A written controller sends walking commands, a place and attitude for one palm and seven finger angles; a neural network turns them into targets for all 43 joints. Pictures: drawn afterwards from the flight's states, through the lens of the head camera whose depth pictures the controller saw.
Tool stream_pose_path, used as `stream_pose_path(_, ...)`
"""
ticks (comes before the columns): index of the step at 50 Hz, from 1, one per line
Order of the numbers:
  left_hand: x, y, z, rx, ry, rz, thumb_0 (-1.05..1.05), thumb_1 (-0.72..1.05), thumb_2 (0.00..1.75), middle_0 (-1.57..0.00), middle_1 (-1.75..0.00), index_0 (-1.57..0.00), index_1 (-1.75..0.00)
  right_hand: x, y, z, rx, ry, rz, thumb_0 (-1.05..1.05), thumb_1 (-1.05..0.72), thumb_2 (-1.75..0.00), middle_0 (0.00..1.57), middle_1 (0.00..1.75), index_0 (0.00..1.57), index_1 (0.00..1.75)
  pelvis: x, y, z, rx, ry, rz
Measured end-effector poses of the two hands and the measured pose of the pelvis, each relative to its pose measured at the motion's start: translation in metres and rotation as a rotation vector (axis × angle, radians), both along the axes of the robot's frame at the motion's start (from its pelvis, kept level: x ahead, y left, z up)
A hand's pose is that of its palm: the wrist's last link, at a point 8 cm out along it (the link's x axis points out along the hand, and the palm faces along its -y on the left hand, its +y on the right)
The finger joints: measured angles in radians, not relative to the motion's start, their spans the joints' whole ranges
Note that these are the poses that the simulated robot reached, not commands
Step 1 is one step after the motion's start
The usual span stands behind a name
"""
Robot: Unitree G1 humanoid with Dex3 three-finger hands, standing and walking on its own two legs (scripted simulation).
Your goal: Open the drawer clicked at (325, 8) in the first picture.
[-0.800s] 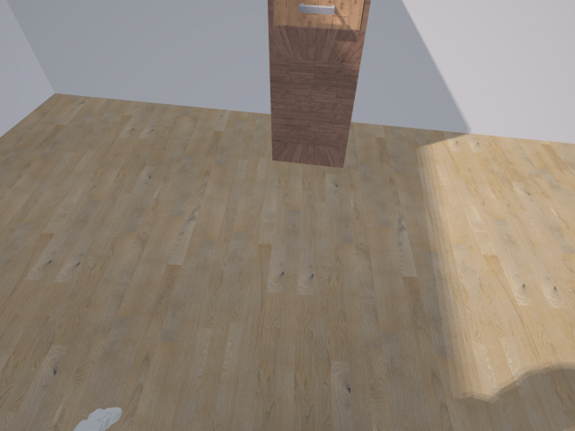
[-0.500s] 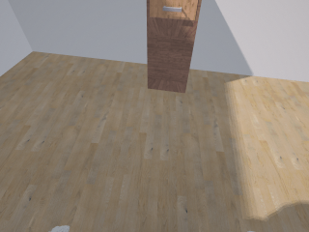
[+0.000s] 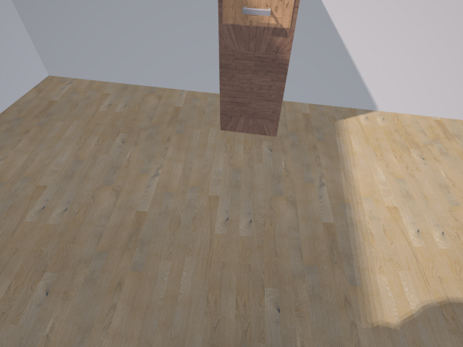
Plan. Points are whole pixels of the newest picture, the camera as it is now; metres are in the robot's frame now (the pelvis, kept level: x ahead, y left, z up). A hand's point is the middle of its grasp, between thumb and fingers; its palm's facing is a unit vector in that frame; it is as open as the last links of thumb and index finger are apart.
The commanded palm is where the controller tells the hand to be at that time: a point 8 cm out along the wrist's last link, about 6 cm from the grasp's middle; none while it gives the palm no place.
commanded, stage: stand and wait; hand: left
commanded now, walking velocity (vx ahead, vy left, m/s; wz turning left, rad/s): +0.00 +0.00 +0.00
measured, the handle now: (256, 10) +1.57 -0.03 +0.02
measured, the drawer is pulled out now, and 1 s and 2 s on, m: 0.00 0.00 0.00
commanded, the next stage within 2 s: look at it before walking up in 0.02 s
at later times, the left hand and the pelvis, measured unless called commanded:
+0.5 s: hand out of the picture +0.07 +0.25 -0.16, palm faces -0.02 -0.95 -0.32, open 7.4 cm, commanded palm none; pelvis +0.00 +0.00 +0.00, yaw +0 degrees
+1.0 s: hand out of the picture +0.05 +0.21 -0.18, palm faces -0.04 -0.97 -0.23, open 7.4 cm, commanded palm none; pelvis +0.04 +0.00 -0.01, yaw -4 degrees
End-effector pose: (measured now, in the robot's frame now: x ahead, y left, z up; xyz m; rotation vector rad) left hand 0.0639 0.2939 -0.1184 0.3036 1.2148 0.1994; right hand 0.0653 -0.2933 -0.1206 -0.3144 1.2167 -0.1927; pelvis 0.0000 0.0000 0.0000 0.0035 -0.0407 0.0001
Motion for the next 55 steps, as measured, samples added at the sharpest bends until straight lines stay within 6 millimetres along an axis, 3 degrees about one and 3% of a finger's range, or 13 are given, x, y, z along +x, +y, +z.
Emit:
stream_pose_path(20,0.001,-0.002,-0.002,-0.013,0.002,-0.008,0.01,0.9,0.9,-0.21,-0.3,-0.2,-0.3,-0.001,0.002,0.002,-0.001,0.007,-0.002,0.01,-0.9,-0.9,0.2,0.3,0.2,0.3,-0.001,0.001,0.001,-0.002,0.007,-0.001)
stream_pose_path(40,0.007,0.001,0.0,-0.002,0.002,-0.001,0.01,0.9,0.9,-0.21,-0.3,-0.2,-0.3,0.016,0.006,0.003,0.002,-0.017,0.005,0.01,-0.9,-0.9,0.2,0.3,0.2,0.3,0.007,0.003,0.002,-0.002,0.006,-0.006)
stream_pose_path(46,-0.004,-0.016,-0.016,-0.058,0.06,0.004,0.01,0.9,0.9,-0.2,-0.3,-0.2,-0.3,0.005,0.024,-0.009,0.049,0.011,-0.028,0.01,-0.9,-0.9,0.2,0.3,0.2,0.3,0.023,0.004,-0.003,-0.003,0.014,-0.038)
stream_pose_path(51,-0.015,-0.038,-0.034,-0.119,0.152,0.006,0.01,0.9,0.9,-0.2,-0.3,-0.2,-0.3,-0.016,0.041,-0.024,0.095,0.074,-0.095,0.01,-0.9,-0.9,0.2,0.3,0.2,0.3,0.044,0.002,-0.011,0.006,0.026,-0.072)
stream_pose_path(55,-0.009,-0.06,-0.04,-0.141,0.222,-0.007,0.01,0.9,0.9,-0.2,-0.3,-0.2,-0.3,-0.036,0.046,-0.037,0.134,0.139,-0.181,0.01,-0.9,-0.9,0.2,0.3,0.2,0.3,0.066,-0.008,-0.017,0.02,0.03,-0.115)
